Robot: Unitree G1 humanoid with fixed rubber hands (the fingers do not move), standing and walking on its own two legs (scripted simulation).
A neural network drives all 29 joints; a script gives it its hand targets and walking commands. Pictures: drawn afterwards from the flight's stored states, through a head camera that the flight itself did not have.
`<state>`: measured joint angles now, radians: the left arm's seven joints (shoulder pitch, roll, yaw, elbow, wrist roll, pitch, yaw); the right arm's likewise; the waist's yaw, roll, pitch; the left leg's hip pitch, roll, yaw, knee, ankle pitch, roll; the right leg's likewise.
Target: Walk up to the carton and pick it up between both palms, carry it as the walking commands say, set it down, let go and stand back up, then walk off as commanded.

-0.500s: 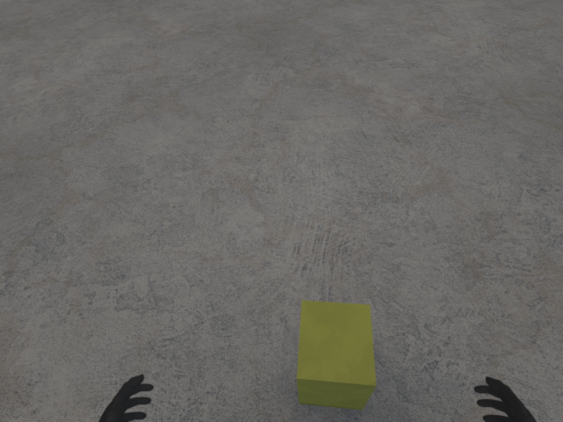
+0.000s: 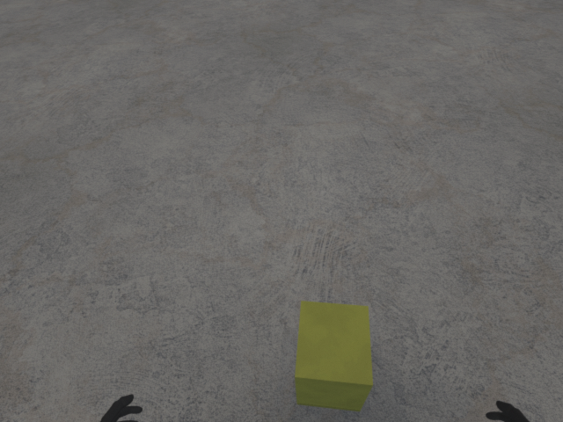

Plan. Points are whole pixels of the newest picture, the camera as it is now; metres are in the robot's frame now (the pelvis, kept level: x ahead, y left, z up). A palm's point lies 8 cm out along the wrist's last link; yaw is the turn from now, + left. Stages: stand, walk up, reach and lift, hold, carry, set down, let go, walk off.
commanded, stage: stand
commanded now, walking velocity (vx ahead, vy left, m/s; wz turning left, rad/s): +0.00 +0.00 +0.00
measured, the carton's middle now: (331, 357) +0.41 -0.07 -0.63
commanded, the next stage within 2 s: walk off in 0.78 s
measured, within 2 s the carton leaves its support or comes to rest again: neither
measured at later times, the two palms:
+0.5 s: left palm out of the picture +0.08 +0.31 -0.10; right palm out of the picture +0.08 -0.31 -0.10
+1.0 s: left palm out of the picture +0.08 +0.31 -0.10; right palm out of the picture +0.07 -0.31 -0.10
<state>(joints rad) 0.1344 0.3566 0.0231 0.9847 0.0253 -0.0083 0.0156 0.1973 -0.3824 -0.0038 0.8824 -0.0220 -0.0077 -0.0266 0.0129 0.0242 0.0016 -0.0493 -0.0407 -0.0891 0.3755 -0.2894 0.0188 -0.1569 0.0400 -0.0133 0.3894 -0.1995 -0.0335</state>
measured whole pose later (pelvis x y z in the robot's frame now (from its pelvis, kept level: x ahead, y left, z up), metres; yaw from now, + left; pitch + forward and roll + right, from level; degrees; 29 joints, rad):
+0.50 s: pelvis -0.01 +0.00 +0.00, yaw +0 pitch -2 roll +0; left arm 0.11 0.38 0.02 1.06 0.02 -0.01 0.01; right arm 0.18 -0.39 0.01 0.97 -0.02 -0.01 -0.02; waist 0.02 0.02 0.02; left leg -0.04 -0.04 -0.09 0.33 -0.25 0.02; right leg -0.14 0.04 -0.01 0.35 -0.16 -0.03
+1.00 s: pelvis -0.01 +0.00 +0.00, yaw +0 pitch -2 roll +0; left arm 0.09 0.39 0.01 1.10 0.01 -0.01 0.01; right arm 0.16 -0.40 0.01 1.01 -0.01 -0.01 -0.02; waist 0.02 0.02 0.02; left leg -0.03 -0.04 -0.08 0.31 -0.24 0.01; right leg -0.14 0.04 0.00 0.32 -0.15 -0.04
